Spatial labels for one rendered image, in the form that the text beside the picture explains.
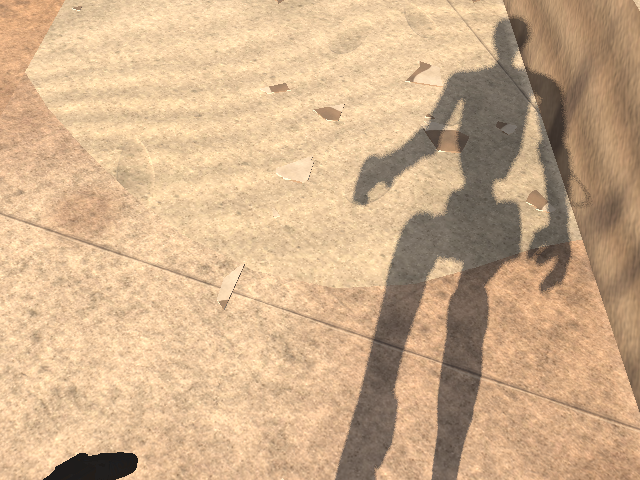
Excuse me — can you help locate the left robot hand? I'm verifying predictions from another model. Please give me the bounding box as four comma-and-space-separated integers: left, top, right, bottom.
43, 452, 138, 480

